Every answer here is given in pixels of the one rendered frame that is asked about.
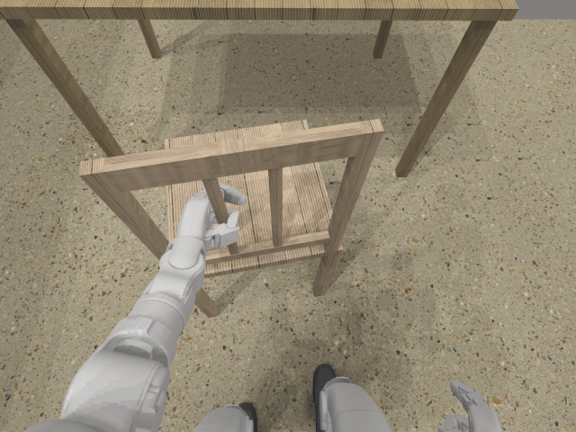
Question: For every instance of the robot left forearm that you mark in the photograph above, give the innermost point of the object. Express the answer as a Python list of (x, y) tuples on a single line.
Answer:
[(157, 319)]

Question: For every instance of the right robot hand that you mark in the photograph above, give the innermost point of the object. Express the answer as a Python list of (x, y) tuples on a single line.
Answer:
[(480, 417)]

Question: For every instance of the robot right foot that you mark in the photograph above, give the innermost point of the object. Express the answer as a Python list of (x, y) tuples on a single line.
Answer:
[(323, 374)]

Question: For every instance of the chair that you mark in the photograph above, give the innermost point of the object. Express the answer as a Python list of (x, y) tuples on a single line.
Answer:
[(287, 217)]

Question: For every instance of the table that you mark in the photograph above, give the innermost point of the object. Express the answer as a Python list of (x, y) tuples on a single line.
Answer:
[(483, 14)]

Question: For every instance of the left robot hand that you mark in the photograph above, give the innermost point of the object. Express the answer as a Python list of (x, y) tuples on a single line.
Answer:
[(198, 216)]

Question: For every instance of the left robot upper arm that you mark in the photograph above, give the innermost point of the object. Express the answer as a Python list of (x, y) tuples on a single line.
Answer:
[(115, 392)]

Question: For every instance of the right robot shin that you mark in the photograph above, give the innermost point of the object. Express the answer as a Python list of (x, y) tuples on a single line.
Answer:
[(337, 380)]

